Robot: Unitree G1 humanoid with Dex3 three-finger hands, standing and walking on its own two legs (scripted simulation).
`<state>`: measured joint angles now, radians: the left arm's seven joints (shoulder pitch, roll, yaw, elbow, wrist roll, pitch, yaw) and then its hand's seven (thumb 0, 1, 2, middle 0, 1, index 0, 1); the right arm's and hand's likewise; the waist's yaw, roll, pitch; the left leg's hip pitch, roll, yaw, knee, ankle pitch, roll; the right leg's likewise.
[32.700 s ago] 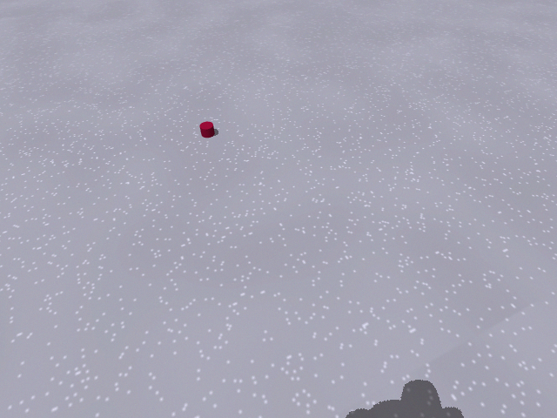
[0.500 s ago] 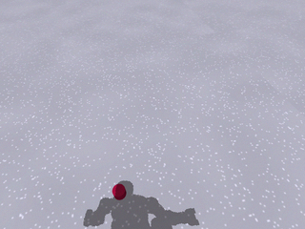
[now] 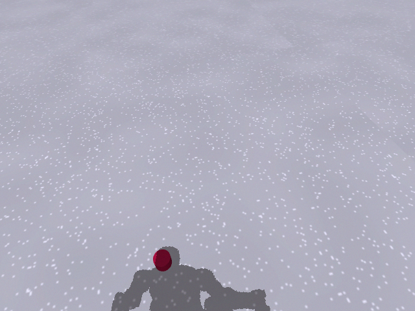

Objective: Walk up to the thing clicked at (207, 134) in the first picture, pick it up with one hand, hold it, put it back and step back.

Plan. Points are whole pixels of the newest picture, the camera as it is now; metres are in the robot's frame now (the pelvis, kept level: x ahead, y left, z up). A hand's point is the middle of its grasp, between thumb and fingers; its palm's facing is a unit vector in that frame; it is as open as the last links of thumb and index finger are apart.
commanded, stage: walk up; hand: left
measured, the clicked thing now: (162, 260) +0.50 +0.24 -0.75
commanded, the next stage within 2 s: none
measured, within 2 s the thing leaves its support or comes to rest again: neither
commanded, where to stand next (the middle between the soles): +0.10 +0.02 m, yaw -2 degrees
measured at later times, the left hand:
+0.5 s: hand out of the picture +0.03 +0.30 -0.18, palm faces -0.07 -0.93 -0.37, open 7.4 cm
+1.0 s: hand out of the picture -0.09 +0.29 -0.17, palm faces -0.01 -0.92 -0.39, open 7.4 cm
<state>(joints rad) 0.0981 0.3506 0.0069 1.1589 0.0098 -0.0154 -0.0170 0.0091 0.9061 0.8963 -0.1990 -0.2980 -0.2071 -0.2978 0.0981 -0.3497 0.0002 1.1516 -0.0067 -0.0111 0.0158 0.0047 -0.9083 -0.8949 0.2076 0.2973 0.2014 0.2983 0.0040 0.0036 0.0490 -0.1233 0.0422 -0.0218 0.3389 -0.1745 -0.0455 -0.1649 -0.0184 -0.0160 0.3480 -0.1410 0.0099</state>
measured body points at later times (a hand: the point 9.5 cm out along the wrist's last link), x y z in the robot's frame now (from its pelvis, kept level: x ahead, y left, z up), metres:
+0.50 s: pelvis -0.09 +0.04 -0.02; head -0.01 +0.06 +0.42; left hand +0.04 +0.35 -0.16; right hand -0.03 -0.28 -0.13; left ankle -0.06 +0.14 -0.75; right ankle -0.13 -0.11 -0.67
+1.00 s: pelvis -0.23 +0.03 -0.03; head -0.17 +0.04 +0.41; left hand -0.09 +0.34 -0.14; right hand -0.13 -0.29 -0.14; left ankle -0.22 +0.15 -0.75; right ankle -0.17 -0.10 -0.74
